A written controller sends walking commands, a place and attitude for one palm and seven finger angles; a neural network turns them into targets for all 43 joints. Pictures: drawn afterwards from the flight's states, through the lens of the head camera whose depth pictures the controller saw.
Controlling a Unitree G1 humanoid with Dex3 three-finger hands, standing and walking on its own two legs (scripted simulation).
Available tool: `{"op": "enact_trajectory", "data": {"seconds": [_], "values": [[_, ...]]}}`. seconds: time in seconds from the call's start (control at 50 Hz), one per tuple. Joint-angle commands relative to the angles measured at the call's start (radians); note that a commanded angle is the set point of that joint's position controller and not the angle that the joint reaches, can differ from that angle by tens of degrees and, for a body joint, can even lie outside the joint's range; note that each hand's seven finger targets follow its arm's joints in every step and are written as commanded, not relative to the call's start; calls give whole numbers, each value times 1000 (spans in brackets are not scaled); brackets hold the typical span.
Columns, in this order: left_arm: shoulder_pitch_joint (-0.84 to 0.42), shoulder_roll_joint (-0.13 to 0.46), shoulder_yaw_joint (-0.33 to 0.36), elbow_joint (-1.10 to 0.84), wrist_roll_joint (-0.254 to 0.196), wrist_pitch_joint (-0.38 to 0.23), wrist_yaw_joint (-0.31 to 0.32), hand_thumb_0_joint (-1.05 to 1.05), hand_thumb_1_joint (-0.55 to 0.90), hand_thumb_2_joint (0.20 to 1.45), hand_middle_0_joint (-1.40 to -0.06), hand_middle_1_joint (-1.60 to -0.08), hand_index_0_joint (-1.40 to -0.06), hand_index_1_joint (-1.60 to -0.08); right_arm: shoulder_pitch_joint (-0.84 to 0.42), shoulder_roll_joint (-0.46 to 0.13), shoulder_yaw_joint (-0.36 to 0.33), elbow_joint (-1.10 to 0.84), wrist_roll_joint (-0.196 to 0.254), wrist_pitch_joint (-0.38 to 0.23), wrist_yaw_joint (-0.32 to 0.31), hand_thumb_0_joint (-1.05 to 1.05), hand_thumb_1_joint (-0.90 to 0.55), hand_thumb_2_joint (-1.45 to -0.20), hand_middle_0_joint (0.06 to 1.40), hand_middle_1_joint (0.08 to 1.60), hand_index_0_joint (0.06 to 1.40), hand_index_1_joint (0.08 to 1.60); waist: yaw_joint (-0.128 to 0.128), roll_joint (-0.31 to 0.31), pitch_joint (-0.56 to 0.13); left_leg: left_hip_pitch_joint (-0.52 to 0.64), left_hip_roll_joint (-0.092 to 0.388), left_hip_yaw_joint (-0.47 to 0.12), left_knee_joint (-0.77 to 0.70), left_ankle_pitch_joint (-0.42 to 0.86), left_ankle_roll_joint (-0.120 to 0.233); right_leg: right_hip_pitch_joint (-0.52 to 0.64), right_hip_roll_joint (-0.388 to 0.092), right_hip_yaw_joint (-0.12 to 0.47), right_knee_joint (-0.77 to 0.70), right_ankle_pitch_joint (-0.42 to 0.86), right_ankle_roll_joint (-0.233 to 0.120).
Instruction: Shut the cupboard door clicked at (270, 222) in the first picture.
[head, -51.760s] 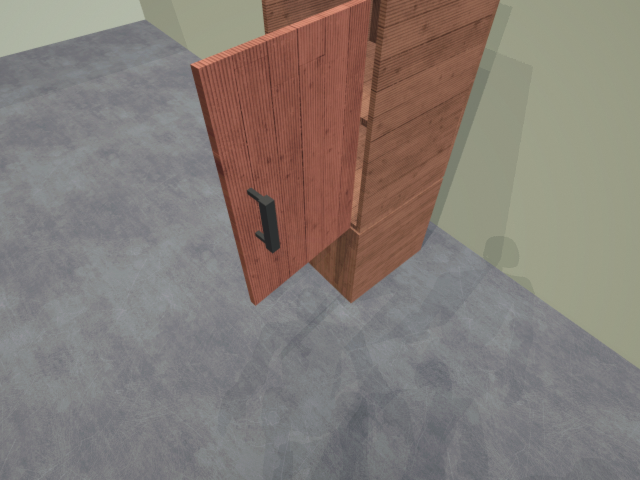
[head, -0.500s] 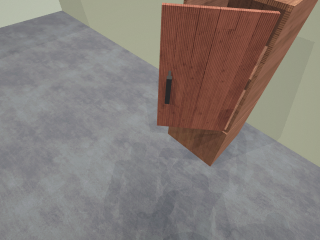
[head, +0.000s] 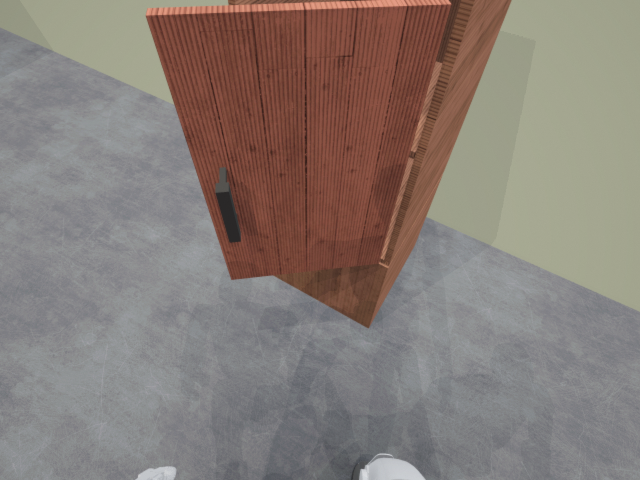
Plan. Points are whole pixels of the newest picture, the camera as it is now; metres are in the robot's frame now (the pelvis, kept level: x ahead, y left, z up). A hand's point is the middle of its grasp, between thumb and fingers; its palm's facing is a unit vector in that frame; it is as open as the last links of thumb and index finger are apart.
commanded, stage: take the last steps up to it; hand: left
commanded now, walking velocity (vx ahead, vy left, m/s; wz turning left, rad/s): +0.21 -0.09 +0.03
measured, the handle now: (229, 206) +0.54 +0.16 -0.04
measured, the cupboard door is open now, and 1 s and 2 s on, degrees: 39 39 39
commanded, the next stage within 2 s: come to a stop and stand still in 0.12 s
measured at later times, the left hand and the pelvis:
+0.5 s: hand (230, 470) +0.16 +0.13 -0.17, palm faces +0.10 -0.98 -0.19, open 7.3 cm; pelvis +0.14 -0.05 +0.01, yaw +2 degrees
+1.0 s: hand (255, 476) +0.15 +0.09 -0.16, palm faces +0.06 -0.98 -0.21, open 7.4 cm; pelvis +0.10 -0.09 +0.01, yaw +3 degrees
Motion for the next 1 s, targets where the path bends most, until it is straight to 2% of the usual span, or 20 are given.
{"op": "enact_trajectory", "data": {"seconds": [0.0, 0.02, 0.04, 0.14, 0.24, 0.3, 0.34, 0.42, 0.44, 0.48, 0.54, 0.62, 0.64, 0.66, 0.68, 0.7, 0.76, 0.88, 0.92, 0.98], "values": [[417, 259, 62, 75, -1, -63, 41, 0, 900, 900, -200, -300, -200, -300, -38, -85, -21, -96, 37, -22, 3, 0, -900, -900, 200, 300, 200, 300, 205, -321, -301, -533, -154, -27, 666, -214, 88, 705, -315, 478, -286, 41, -173], [371, 248, 57, 62, -18, -56, 56, 0, 900, 900, -200, -300, -200, -300, -83, -106, -23, -121, 37, -7, 0, 0, -900, -900, 200, 300, 200, 300, 186, -227, -234, -557, -120, -156, 796, -220, 118, 572, -347, 498, -363, 32, -204], [275, 202, 48, 51, -13, -58, 64, 0, 900, 900, -200, -300, -200, -300, -98, -87, -26, -106, 35, -5, 1, 0, -900, -900, 200, 300, 200, 300, 146, -190, -179, -604, -86, -188, 844, -123, 120, 522, -311, 416, -367, 37, -200], [90, 58, -5, 17, -9, -81, 80, 0, 900, 900, -200, -300, -200, -300, -56, -43, -15, -71, 8, 16, 8, 0, -900, -900, 200, 300, 200, 300, 21, -82, -133, -447, -59, -183, 637, 19, 92, 271, -206, 115, -331, 322, -176], [112, 30, -17, 41, -11, -89, 82, 0, 900, 900, -200, -300, -200, -300, -143, -9, 7, -89, 13, 15, 8, 0, -900, -900, 200, 300, 200, 300, 35, -61, -69, -380, -97, -145, 306, 93, 76, 264, -202, 110, -314, 515, -188], [117, 41, -28, 57, -26, -84, 94, 0, 900, 900, -200, -300, -200, -300, -143, -34, 19, -71, 21, 15, 2, 0, -900, -900, 200, 300, 200, 300, 29, -29, -127, -208, -116, -177, 42, 392, 80, 305, -154, 86, -196, 646, -106], [157, 28, -26, 44, -36, -64, 110, 0, 900, 900, -200, -300, -200, -300, -132, -123, 3, -82, 24, 6, -9, 0, -900, -900, 200, 300, 200, 300, 48, 80, -183, -66, 24, -275, 68, 1079, 161, 251, -93, 60, -133, 415, -6], [168, 54, -17, 23, -21, -22, 120, 0, 900, 900, -200, -300, -200, -300, -207, -168, -15, -113, 29, 42, -30, 0, -900, -900, 200, 300, 200, 300, 61, 206, -100, -82, 95, -321, 40, 1215, 241, 204, -38, 42, -48, 92, 20], [169, 63, -13, 14, -24, -17, 118, 0, 900, 900, -200, -300, -200, -300, -204, -175, -20, -119, 26, 45, -30, 0, -900, -900, 200, 300, 200, 300, 59, 217, -139, -46, 119, -343, 23, 1276, 259, 191, -22, 47, 5, -60, 19], [158, 63, -4, -6, -25, -4, 113, 0, 900, 900, -200, -300, -200, -300, -218, -205, -31, -130, 19, 54, -31, 0, -900, -900, 200, 300, 200, 300, 57, 192, -160, -1, 158, -372, -3, 1253, 305, 123, 14, 65, 117, -293, 19], [152, 46, 5, -28, -25, 9, 110, 0, 900, 900, -200, -300, -200, -300, -269, -216, -42, -157, 9, 62, -32, 0, -900, -900, 200, 300, 200, 300, 65, 127, -188, -16, 182, -374, -2, 1129, 347, 79, 38, 114, 242, -374, 14], [234, 44, 5, -26, -8, 0, 101, 0, 900, 900, -200, -300, -200, -300, -339, -206, -49, -182, 19, 68, -20, 0, -900, -900, 200, 300, 200, 300, 116, 8, -242, -138, 64, -270, 92, 743, 240, 270, 31, 89, -69, 2, 17], [231, 85, 10, -33, 2, -6, 104, 0, 900, 900, -200, -300, -200, -300, -340, -176, -50, -191, 29, 72, -12, 0, -900, -900, 200, 300, 200, 300, 114, -126, -227, -239, -47, -221, 177, 459, 173, 307, -63, 237, -206, 215, -17], [194, 163, 20, -44, 10, -12, 105, 0, 900, 900, -200, -300, -200, -300, -333, -119, -45, -203, 33, 76, -1, 0, -900, -900, 200, 300, 200, 300, 101, -318, -154, -372, -201, -139, 312, 13, 100, 297, -270, 448, -291, 389, -112], [173, 184, 18, -49, 4, -15, 99, 0, 900, 900, -200, -300, -200, -300, -350, -130, -50, -202, 31, 90, 3, 0, -900, -900, 200, 300, 200, 300, 112, -267, -121, -348, -201, -221, 493, -189, 95, 179, -365, 471, -326, 390, -206], [126, 176, 10, -63, 5, -14, 98, 0, 900, 900, -200, -300, -200, -300, -361, -112, -48, -195, 28, 98, 8, 0, -900, -900, 200, 300, 200, 300, 85, -146, -72, -354, -205, -263, 593, -154, 99, 106, -308, 412, -325, 321, -214], [80, 131, -1, -59, 0, -23, 102, 0, 900, 900, -200, -300, -200, -300, -324, -115, -39, -155, 27, 89, 4, 0, -900, -900, 200, 300, 200, 300, 56, -171, -48, -428, -178, -259, 632, -81, 89, 205, -224, 317, -249, 513, -192], [159, 149, 1, -12, -6, -39, 103, 0, 900, 900, -200, -300, -200, -300, -278, -88, -13, -117, 37, 55, 1, 0, -900, -900, 200, 300, 200, 300, 88, -146, -184, -323, -185, -193, 183, -25, 69, 456, -185, 284, -177, 640, -166], [143, 130, -3, 7, -17, -42, 104, 0, 900, 900, -200, -300, -200, -300, -221, -80, -7, -79, 38, 41, -4, 0, -900, -900, 200, 300, 200, 300, 67, -156, -197, -195, -180, -197, -47, 163, 74, 434, -154, 268, -140, 601, -115], [136, 62, -25, 16, -33, -36, 99, 0, 900, 900, -200, -300, -200, -300, -225, -147, -4, -57, 24, 18, -15, 0, -900, -900, 200, 300, 200, 300, 89, 52, -179, -71, -24, -311, -62, 587, 135, 315, -42, 183, -168, 278, -14]]}}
